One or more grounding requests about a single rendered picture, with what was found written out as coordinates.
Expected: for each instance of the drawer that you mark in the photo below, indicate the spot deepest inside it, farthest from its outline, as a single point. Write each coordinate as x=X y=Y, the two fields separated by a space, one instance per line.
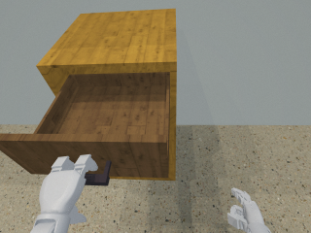
x=119 y=117

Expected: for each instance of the cabinet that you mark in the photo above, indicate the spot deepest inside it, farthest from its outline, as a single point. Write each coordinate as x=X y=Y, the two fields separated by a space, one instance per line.
x=143 y=41

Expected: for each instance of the robot left hand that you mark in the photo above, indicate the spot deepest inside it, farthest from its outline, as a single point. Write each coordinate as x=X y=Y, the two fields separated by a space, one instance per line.
x=62 y=187

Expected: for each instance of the handle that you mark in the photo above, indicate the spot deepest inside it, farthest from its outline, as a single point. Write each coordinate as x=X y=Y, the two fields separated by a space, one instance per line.
x=99 y=179

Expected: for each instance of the robot left forearm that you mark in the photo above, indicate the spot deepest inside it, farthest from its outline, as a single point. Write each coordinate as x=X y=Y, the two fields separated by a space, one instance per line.
x=51 y=222

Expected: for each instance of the robot right hand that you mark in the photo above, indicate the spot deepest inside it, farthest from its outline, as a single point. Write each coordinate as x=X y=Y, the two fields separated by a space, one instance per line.
x=249 y=213

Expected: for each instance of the robot right forearm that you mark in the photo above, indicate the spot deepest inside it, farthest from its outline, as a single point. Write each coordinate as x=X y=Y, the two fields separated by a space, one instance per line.
x=257 y=227

